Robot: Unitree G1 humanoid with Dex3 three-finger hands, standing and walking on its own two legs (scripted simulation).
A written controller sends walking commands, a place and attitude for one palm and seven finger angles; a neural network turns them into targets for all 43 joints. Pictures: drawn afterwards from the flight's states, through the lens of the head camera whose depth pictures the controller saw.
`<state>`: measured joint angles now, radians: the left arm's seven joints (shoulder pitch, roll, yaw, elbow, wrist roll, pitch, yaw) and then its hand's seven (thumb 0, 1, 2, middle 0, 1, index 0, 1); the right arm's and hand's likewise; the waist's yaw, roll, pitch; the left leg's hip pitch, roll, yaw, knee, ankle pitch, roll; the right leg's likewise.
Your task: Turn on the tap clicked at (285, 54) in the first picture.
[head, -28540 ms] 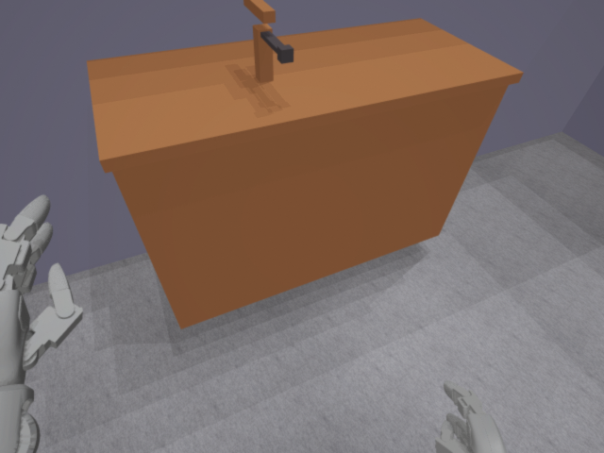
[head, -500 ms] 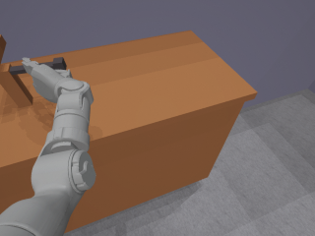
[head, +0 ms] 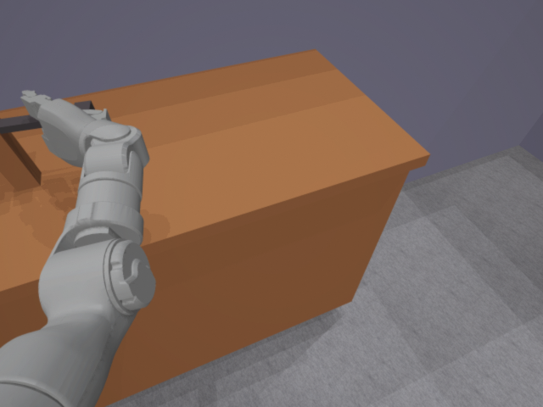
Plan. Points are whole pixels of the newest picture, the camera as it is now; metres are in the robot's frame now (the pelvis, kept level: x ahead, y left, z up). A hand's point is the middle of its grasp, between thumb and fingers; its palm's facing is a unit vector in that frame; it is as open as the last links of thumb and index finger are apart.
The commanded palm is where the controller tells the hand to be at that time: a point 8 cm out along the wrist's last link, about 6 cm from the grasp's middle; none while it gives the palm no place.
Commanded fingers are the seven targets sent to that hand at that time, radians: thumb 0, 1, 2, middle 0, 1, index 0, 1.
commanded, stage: lift the hand up off the lever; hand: left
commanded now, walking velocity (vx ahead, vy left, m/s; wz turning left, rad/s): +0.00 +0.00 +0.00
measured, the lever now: (85, 114) +0.52 +0.28 +0.17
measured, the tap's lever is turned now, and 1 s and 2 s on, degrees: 82 82 82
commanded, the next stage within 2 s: draw the hand back beside the body in 1.34 s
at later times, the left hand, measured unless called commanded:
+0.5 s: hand (88, 111) +0.46 +0.23 +0.22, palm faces +0.83 -0.56 -0.08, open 7.8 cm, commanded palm +0.41 +0.25 +0.22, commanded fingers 0.00 0.90 0.90 -0.15 -0.15 -0.15 -0.15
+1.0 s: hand (88, 102) +0.46 +0.23 +0.23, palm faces +0.81 -0.58 -0.08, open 7.8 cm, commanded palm +0.40 +0.24 +0.24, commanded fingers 0.00 0.90 0.90 -0.15 -0.15 -0.15 -0.15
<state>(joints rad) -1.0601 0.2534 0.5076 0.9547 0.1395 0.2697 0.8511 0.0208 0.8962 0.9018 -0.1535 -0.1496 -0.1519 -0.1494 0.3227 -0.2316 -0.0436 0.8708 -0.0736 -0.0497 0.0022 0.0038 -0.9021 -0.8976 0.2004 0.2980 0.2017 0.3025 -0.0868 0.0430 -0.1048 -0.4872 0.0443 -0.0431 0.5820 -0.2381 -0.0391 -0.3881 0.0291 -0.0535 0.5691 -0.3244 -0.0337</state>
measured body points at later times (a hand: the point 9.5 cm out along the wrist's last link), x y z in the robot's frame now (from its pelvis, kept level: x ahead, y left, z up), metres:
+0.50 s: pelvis +0.01 +0.00 +0.01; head +0.00 -0.02 +0.46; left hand +0.41 +0.26 +0.23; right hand +0.11 -0.25 -0.12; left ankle +0.03 +0.15 -0.73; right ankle -0.03 -0.10 -0.73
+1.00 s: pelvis +0.00 +0.01 +0.01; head +0.00 -0.01 +0.46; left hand +0.41 +0.26 +0.24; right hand +0.09 -0.24 -0.13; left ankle +0.03 +0.15 -0.73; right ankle -0.03 -0.10 -0.73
